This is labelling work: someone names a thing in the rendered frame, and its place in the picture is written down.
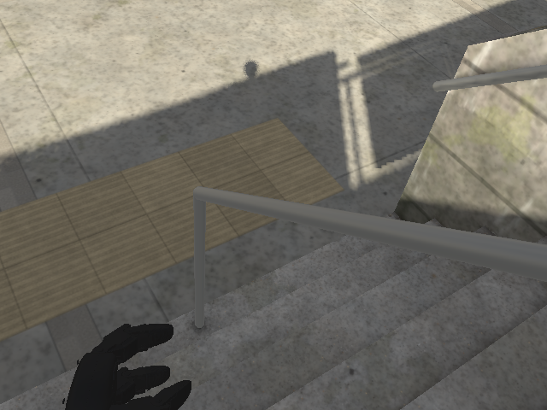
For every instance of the stairs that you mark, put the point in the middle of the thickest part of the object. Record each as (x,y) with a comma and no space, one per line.
(355,325)

